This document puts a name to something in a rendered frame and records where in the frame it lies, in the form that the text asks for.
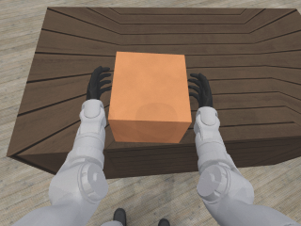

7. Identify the left robot forearm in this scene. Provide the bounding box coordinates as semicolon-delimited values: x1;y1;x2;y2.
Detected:
48;99;106;198

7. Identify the carton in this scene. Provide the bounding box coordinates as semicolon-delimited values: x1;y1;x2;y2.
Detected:
108;51;192;143

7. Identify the robot right hand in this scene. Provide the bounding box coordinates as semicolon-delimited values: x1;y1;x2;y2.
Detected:
188;73;214;108

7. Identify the left robot upper arm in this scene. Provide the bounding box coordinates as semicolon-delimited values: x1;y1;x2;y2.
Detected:
11;162;109;226

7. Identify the robot left hand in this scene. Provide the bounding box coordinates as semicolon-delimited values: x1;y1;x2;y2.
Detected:
86;66;112;101

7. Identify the pedestal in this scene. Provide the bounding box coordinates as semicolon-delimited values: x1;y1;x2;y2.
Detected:
6;7;301;180

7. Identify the right robot upper arm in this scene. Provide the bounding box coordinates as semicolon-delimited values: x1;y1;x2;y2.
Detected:
197;164;301;226

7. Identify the robot left foot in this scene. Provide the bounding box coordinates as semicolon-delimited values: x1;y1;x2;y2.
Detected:
113;208;127;226

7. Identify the right robot forearm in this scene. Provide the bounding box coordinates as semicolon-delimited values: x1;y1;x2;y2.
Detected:
193;106;245;178

